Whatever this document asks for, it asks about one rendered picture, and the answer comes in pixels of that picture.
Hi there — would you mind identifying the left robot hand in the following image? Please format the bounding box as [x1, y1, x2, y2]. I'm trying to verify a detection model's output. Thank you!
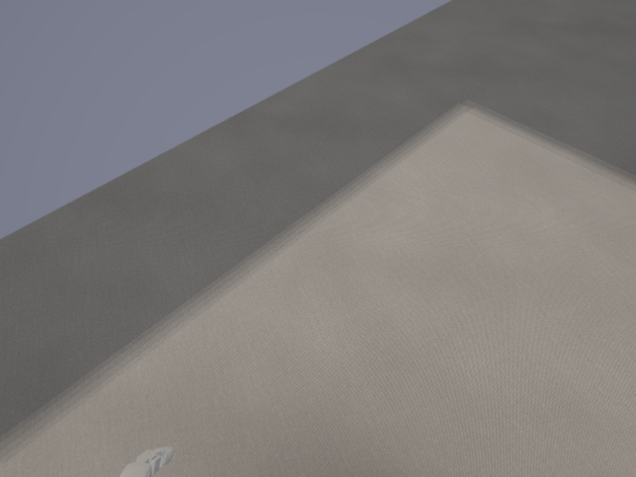
[119, 447, 174, 477]

